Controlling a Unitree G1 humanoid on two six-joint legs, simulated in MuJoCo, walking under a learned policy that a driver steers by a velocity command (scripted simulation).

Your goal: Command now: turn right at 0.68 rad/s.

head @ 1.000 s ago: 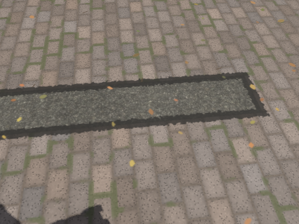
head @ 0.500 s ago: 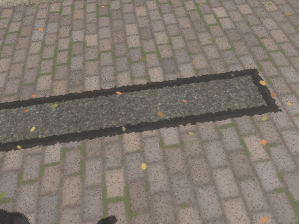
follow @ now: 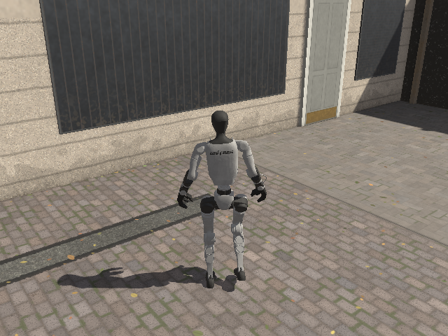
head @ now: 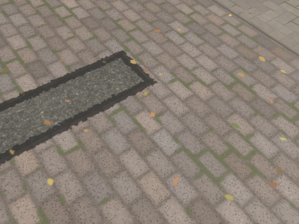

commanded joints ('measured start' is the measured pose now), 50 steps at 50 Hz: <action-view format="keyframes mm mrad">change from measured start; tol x32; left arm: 1 -5 54 4 -62 -7 -1 -9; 12 298 68 -36 90 24 -73 12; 50 -92 13 -81 -99 23 -52 77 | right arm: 1 38 -139 -43 -43 -1 -19 1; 50 139 -207 -114 15 29 18 26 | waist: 1 -24 198 -93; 27 43 7 148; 36 -138 45 -507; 40 21 -49 -78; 50 -50 127 -141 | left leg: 1 158 237 -167 -97 336 166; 10 -182 222 -125 -172 -474 113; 14 -799 18 -165 593 -216 34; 27 -604 31 95 446 170 23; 33 178 -120 65 136 197 160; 35 693 300 -555 215 935 425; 41 -58 125 -381 -123 601 293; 50 28 17 -514 -55 258 148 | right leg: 1 -65 -22 -32 -6 -18 19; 11 656 -1 -164 -783 54 -153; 14 624 -503 498 -1021 -473 -283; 24 521 -275 -138 -1075 197 -115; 31 573 -273 -328 -614 1509 -32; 33 408 -280 -286 -123 1279 -34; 35 -202 5 -162 627 -255 18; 50 -151 -111 28 -123 183 42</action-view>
